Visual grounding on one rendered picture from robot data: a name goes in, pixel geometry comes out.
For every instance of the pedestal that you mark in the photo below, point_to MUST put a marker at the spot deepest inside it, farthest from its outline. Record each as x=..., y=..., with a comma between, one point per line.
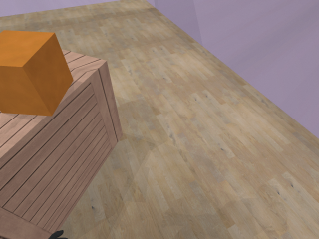
x=48, y=162

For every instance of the carton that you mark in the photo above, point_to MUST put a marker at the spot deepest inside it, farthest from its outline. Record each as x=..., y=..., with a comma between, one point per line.
x=34, y=74

